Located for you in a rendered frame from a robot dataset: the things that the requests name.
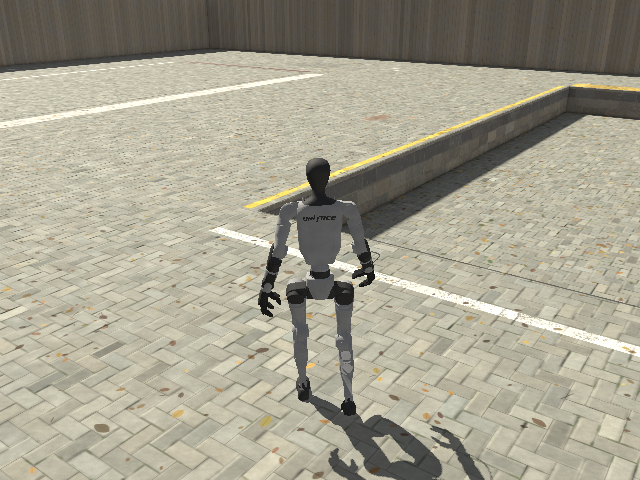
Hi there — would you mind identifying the robot right upper arm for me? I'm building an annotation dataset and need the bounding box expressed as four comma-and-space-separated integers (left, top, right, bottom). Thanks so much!
339, 200, 368, 254

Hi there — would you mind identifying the right robot hand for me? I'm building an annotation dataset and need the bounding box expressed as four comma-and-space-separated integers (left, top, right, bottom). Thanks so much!
352, 268, 375, 287

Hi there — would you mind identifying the robot left upper arm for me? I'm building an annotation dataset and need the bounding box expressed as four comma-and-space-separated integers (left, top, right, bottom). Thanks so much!
272, 201, 298, 259

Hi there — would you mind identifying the robot left shin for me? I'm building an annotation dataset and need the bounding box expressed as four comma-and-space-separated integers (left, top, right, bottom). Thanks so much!
292, 324, 308, 387

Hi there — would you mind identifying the left robot hand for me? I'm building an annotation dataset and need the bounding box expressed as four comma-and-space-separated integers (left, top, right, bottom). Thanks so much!
258, 290, 281, 317

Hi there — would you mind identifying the right robot forearm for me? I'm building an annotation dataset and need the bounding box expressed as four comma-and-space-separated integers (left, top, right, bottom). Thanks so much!
357, 238, 374, 273

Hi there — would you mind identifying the left robot forearm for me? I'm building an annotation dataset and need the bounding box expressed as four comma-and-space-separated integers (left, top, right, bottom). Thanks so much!
261, 243, 282, 293

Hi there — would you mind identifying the robot head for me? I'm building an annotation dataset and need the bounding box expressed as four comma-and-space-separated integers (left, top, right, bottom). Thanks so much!
302, 158, 336, 206

